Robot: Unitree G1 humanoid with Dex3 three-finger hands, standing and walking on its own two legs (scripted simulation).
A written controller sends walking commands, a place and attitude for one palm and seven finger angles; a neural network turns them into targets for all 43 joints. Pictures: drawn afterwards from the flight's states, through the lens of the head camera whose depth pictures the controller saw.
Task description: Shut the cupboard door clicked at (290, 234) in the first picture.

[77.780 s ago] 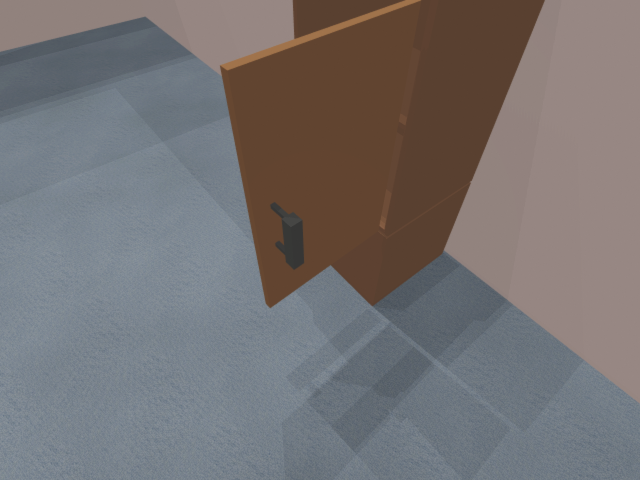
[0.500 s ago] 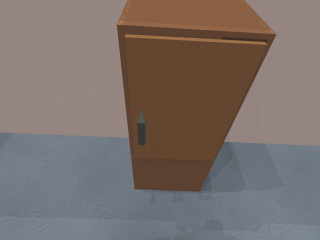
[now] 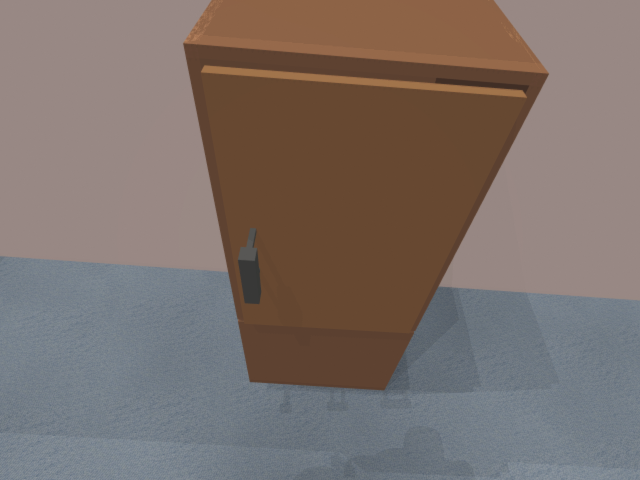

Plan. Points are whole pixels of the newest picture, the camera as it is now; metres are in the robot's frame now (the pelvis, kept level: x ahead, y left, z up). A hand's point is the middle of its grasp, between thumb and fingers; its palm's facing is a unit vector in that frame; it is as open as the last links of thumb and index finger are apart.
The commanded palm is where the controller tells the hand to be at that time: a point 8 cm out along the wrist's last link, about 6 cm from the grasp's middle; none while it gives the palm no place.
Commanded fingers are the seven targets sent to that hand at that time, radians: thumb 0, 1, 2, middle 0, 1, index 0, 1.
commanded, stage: shuffle to correct the standing spot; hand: left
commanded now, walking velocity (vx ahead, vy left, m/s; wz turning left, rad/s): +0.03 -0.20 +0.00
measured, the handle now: (252, 266) +0.46 +0.14 -0.07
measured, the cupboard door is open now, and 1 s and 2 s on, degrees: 0 0 0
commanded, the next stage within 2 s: come to a stop and stand still in 0.10 s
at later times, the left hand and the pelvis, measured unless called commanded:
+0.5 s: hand out of the picture +0.12 +0.09 -0.16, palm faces +0.01 -0.98 -0.22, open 7.3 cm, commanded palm none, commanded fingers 0.00 0.90 0.90 -0.20 -0.30 -0.20 -0.30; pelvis +0.03 -0.08 +0.00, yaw +0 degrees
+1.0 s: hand out of the picture +0.00 +0.11 -0.16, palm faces +0.05 -0.98 -0.20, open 7.4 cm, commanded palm none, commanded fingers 0.00 0.90 0.90 -0.20 -0.30 -0.20 -0.30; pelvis +0.00 -0.06 +0.01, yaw +0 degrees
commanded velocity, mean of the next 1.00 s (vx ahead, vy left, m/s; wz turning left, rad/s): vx -0.03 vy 0.03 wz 0.00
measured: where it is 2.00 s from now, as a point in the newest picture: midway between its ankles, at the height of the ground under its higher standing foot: outside the picture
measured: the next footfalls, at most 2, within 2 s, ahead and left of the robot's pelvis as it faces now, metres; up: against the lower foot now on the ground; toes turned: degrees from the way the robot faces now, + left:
left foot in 0.02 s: +0.07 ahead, +0.08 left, +0.00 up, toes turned +9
right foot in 0.34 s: +0.11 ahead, -0.23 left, +0.00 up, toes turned -8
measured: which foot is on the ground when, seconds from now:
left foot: up 0.00-0.00, down 0.02-0.34, up 0.36-0.62, down 0.64-1.00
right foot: down 0.00-0.02, up 0.04-0.32, down 0.34-0.66, up 0.68-0.92, down 0.94-1.00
